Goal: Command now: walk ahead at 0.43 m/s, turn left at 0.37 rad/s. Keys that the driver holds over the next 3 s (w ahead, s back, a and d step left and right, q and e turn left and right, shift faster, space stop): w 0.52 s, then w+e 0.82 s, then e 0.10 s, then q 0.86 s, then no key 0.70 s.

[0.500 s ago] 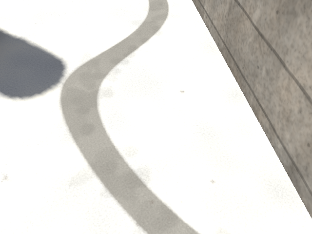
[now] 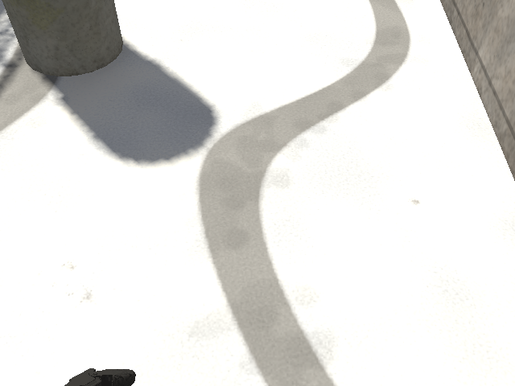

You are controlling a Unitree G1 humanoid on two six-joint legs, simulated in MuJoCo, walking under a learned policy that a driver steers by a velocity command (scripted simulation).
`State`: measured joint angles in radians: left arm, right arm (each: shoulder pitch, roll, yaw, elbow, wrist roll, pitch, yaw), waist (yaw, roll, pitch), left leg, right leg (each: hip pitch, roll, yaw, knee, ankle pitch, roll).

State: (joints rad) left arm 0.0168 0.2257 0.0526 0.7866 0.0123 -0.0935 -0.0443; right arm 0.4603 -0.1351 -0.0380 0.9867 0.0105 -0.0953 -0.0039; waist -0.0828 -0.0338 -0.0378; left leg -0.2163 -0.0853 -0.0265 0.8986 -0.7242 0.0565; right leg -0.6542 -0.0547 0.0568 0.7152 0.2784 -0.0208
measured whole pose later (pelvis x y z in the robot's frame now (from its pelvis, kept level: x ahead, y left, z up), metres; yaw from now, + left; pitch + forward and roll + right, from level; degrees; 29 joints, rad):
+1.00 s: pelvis +0.49 +0.05 -0.11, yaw -9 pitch +3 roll +1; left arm 0.06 0.23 0.09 0.84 -0.02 -0.01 -0.02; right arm 0.38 -0.19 -0.08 1.02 0.00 -0.09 -0.04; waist -0.06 -0.05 -0.02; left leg 0.03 0.00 0.23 0.26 -0.33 0.02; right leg -0.72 -0.04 0.05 0.74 0.09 -0.06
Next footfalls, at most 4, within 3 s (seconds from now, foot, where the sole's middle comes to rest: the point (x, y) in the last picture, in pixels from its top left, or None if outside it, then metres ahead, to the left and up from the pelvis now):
0.14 right None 0.25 -0.12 -0.88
0.56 left None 0.42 0.15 -0.88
1.12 right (279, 339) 0.69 -0.10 -0.88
1.56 left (246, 251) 1.01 -0.03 -0.88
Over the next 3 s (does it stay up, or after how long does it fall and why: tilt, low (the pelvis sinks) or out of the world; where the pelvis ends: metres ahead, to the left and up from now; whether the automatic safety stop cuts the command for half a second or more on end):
stays up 0.84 -0.03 -0.11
